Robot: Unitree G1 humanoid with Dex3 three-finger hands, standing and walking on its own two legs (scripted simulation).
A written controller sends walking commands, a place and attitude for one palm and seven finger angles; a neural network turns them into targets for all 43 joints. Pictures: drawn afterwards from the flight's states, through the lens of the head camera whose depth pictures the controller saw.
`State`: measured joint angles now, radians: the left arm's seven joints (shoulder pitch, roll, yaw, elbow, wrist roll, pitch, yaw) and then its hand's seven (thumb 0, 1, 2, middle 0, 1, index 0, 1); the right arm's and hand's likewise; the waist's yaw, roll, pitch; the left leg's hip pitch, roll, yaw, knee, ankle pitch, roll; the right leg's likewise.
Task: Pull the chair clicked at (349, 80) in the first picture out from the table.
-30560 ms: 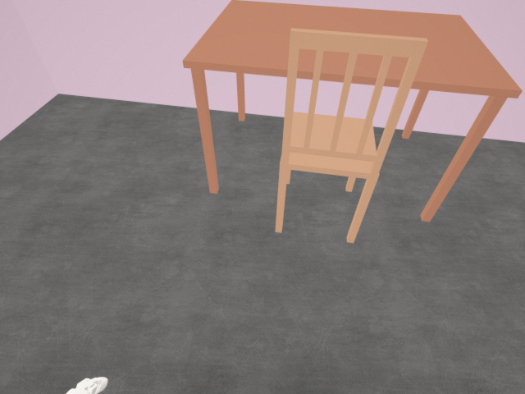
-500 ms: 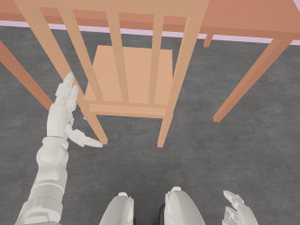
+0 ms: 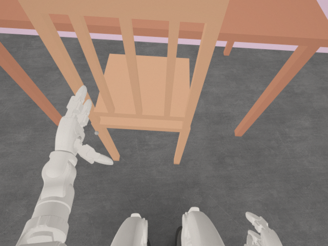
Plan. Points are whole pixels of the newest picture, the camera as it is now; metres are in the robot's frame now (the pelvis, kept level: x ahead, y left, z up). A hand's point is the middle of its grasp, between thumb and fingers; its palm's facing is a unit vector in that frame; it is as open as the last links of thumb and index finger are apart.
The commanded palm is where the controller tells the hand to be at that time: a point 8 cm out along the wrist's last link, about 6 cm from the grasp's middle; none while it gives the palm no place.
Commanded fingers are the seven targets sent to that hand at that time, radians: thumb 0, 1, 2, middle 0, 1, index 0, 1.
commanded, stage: aim the fingers beside a spindle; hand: left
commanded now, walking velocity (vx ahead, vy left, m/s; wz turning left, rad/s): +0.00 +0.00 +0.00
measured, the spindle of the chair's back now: (134, 77) +0.53 +0.08 +0.04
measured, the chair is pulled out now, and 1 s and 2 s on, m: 0.00 0.00 0.00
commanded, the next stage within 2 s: push the fingers through the gap in 0.58 s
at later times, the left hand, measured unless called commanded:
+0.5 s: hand (102, 135) +0.37 +0.15 +0.02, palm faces -0.09 -1.00 -0.04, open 16.9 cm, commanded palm +0.36 +0.22 +0.02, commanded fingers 0.00 -0.50 0.30 -0.06 -0.08 -0.06 -0.08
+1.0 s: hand (100, 121) +0.41 +0.16 +0.01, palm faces -0.07 -1.00 -0.06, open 16.9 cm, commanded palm +0.39 +0.21 +0.01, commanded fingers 0.00 -0.50 0.30 -0.06 -0.08 -0.06 -0.08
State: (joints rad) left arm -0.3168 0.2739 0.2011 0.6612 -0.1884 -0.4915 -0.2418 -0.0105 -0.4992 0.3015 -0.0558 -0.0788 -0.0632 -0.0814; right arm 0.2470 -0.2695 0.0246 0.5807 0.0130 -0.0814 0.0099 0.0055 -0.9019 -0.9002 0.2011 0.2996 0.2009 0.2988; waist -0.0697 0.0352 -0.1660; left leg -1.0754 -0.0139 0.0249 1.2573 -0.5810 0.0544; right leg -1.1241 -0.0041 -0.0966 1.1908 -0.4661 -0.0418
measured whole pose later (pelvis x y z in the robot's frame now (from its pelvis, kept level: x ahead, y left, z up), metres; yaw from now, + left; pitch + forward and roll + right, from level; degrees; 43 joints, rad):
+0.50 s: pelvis +0.00 +0.00 +0.00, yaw +0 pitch +23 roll -2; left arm -0.26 0.23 0.17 0.57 -0.17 -0.51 -0.20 -0.01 -0.50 0.30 -0.06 -0.08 -0.06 -0.08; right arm 0.25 -0.26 0.01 0.57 0.00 -0.08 0.01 0.01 -0.90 -0.90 0.20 0.30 0.20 0.30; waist -0.07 0.04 -0.15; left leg -1.07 -0.01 0.03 1.26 -0.58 0.06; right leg -1.12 0.00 -0.09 1.19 -0.47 -0.03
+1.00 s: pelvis -0.01 +0.00 -0.01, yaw +0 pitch +24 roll -3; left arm -0.48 0.30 0.23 0.76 -0.14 -0.51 -0.21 -0.01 -0.50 0.30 -0.06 -0.08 -0.07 -0.08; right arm 0.23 -0.27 0.03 0.60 -0.01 -0.08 0.00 0.00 -0.90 -0.90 0.20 0.30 0.20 0.30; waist -0.10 0.03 -0.15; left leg -1.14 -0.02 0.02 1.31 -0.59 0.06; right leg -1.18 -0.01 -0.11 1.23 -0.47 -0.04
